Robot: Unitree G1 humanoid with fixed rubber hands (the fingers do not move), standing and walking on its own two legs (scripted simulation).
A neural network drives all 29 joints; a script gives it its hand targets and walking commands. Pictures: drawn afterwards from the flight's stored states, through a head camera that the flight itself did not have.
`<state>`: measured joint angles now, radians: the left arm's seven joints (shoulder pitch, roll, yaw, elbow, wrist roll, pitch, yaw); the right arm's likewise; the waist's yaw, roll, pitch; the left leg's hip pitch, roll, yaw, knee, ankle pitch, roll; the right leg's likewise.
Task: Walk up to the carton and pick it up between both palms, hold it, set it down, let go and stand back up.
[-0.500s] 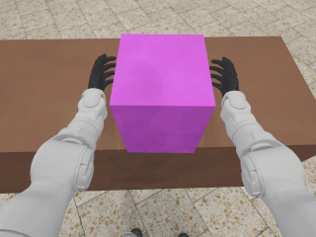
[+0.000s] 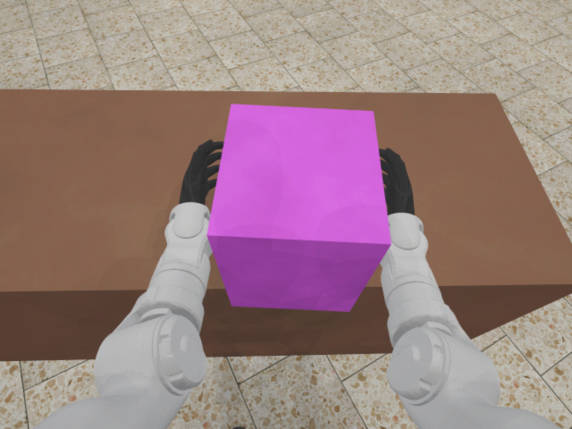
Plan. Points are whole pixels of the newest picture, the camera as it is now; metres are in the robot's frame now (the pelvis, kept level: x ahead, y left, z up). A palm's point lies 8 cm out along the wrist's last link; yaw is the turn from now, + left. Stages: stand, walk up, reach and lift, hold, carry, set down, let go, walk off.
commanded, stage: reach and lift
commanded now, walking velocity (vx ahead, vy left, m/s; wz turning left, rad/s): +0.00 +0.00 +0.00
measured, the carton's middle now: (295, 217) +0.41 +0.01 +0.00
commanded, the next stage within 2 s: none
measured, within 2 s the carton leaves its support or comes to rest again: leaves its support in 1.62 s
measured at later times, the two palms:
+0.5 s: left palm (195, 196) +0.42 +0.15 +0.04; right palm (397, 205) +0.42 -0.14 +0.05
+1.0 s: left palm (195, 197) +0.42 +0.15 +0.04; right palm (397, 205) +0.41 -0.14 +0.05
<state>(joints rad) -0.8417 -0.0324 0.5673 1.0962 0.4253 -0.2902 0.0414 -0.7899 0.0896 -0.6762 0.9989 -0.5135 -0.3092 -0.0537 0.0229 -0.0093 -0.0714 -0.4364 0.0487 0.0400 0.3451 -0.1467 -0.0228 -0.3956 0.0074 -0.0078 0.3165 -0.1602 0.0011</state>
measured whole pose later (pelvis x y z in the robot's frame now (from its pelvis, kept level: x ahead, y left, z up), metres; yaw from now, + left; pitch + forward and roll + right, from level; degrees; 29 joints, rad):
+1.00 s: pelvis +0.01 +0.00 +0.00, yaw +1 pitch +12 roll +0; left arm -0.77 -0.07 0.53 0.96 0.43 -0.22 0.03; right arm -0.74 0.09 -0.64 0.98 -0.47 -0.33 -0.05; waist 0.01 -0.03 -0.05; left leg -0.38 0.05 0.06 0.32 -0.14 -0.02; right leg -0.34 0.00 -0.03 0.28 -0.16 0.00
